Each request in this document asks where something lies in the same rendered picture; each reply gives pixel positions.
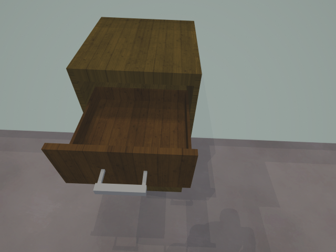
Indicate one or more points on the drawer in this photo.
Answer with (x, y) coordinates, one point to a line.
(127, 131)

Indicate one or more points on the handle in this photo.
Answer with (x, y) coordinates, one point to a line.
(120, 189)

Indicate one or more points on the cabinet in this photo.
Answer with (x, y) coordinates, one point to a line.
(139, 53)

